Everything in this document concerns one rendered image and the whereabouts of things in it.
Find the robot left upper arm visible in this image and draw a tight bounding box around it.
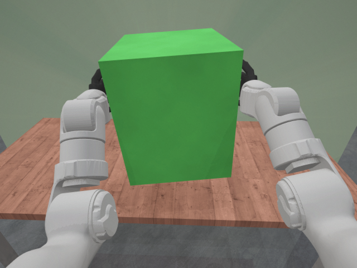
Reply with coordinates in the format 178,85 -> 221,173
6,189 -> 118,268

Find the robot right upper arm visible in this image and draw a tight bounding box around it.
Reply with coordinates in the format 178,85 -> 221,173
276,168 -> 357,268

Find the robot left forearm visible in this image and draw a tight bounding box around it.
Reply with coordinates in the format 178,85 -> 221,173
45,89 -> 110,236

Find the table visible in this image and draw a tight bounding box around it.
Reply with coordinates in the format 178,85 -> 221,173
0,118 -> 357,268

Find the robot right forearm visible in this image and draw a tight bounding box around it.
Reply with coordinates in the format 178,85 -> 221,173
240,80 -> 355,215

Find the carton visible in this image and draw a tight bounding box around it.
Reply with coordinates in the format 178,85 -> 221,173
98,28 -> 244,186

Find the right robot hand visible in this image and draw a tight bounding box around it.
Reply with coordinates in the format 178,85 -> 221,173
238,60 -> 257,106

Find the left robot hand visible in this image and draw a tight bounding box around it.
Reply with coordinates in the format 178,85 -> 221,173
89,68 -> 111,112

